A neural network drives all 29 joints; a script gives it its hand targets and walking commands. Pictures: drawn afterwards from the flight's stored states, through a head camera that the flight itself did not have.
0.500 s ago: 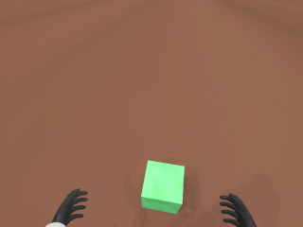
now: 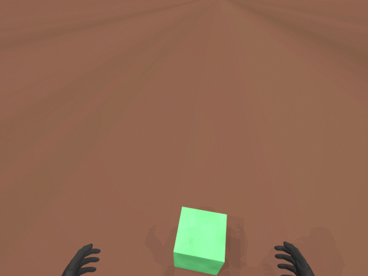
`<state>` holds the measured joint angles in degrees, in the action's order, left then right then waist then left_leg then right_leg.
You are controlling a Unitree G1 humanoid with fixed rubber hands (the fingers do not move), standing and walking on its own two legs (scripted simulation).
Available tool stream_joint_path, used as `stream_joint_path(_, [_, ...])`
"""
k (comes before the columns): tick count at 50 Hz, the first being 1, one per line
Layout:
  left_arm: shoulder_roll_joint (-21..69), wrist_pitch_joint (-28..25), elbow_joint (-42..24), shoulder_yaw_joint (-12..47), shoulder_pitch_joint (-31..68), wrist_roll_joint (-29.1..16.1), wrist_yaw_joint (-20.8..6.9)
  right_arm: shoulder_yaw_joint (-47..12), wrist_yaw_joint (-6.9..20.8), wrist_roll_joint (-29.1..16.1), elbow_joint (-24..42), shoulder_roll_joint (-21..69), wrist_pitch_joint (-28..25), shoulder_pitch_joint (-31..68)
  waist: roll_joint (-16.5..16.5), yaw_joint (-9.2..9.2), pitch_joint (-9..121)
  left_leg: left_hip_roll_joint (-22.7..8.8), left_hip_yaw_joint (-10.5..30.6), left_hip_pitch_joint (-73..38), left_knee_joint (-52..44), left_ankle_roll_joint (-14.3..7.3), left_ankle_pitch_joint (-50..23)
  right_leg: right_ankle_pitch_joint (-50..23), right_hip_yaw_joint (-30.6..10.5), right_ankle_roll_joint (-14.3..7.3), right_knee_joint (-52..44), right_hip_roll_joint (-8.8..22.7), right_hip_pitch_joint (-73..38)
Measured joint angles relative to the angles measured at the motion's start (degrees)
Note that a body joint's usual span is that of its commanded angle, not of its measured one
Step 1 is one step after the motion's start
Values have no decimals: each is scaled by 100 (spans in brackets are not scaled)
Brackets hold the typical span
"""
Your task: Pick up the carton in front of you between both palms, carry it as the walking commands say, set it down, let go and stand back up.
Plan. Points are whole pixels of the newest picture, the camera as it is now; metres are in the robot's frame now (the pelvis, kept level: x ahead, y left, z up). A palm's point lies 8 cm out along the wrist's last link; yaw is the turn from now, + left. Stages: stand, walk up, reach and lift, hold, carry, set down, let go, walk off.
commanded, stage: stand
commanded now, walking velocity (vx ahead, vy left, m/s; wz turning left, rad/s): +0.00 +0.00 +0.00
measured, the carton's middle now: (199, 241) +0.41 -0.08 -0.64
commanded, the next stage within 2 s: none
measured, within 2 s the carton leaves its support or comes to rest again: neither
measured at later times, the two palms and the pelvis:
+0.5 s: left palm out of the picture +0.13 +0.28 -0.08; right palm out of the picture +0.15 -0.30 -0.09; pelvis +0.01 -0.02 +0.00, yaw +2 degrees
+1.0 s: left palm out of the picture +0.08 +0.28 -0.09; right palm out of the picture +0.10 -0.33 -0.09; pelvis -0.01 -0.03 +0.01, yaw +2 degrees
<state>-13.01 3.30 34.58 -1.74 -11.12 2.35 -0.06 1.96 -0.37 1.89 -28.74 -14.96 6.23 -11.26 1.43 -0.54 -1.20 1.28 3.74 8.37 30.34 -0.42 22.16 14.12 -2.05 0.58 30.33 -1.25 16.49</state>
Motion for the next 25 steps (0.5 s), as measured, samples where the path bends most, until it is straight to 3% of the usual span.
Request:
stream_joint_path(6, [-436, -176, 501, -171, -9, 52, 29, 150, -44, 72, -511, -288, -371, -82, 57, 17, 188, 29, 64, 73, 123, 6, 110, 196, 63, -25, 241, 30, 107])
stream_joint_path(25, [-573, -334, 1252, -60, 246, -68, 114, -13, -120, 31, -1324, -489, -589, -53, 50, 87, 109, -28, 216, -211, -219, 119, -24, 215, 217, -167, 107, 13, -128])
